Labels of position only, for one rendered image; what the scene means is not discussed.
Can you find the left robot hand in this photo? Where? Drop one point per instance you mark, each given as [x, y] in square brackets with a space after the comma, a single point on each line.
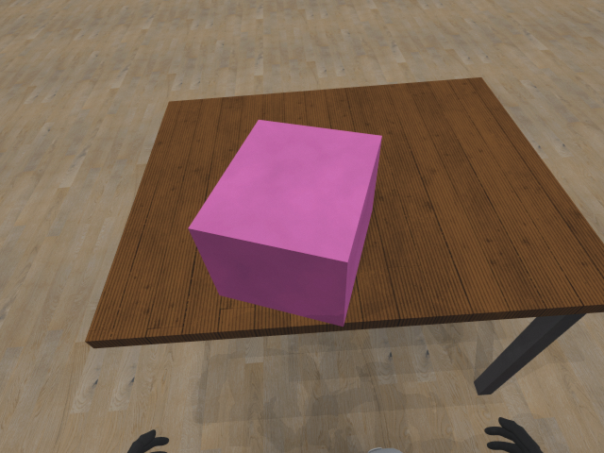
[146, 442]

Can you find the right robot hand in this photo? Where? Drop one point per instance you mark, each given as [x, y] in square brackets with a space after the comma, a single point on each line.
[523, 443]

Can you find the table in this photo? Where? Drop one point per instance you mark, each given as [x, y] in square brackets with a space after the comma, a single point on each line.
[468, 224]

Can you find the carton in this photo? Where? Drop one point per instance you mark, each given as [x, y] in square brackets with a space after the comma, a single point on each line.
[285, 225]

